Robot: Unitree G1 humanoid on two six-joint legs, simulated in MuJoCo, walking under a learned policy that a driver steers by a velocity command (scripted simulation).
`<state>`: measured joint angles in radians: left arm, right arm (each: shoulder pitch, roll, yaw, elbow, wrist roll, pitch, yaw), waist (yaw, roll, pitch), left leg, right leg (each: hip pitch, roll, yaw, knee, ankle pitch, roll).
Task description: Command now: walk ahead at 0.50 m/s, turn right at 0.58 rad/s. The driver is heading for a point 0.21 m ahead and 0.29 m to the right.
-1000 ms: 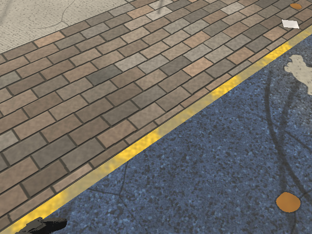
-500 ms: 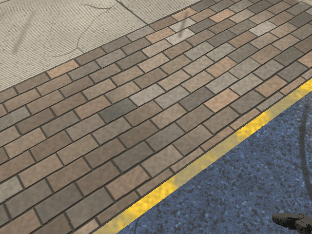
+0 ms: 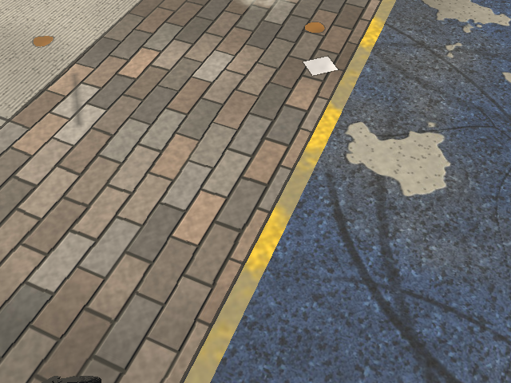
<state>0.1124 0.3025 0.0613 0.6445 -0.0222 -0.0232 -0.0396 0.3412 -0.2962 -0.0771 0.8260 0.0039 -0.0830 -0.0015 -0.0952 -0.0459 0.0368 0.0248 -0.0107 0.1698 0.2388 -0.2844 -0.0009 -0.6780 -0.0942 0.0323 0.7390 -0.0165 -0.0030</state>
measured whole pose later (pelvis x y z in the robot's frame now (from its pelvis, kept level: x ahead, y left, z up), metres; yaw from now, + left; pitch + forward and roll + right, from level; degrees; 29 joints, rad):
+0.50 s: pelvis +0.27 -0.05 +0.00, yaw -14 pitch +1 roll -1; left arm 0.28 0.29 0.06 0.72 0.00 -0.03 0.01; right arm 0.08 -0.29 -0.04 0.73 -0.01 -0.09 0.02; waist 0.06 0.05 0.05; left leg -0.61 0.05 -0.06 0.61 0.06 -0.05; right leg -0.13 0.11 0.09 0.38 -0.26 -0.07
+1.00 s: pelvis +0.38 -0.07 -0.01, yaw -16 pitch -1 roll +0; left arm 0.28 0.24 0.04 0.86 0.02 0.01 0.03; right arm 0.13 -0.23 -0.02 0.84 -0.01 -0.01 0.00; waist 0.00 0.01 0.02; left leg -0.33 -0.01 0.01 0.52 -0.18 0.01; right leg -0.21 -0.02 0.05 0.55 -0.34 0.03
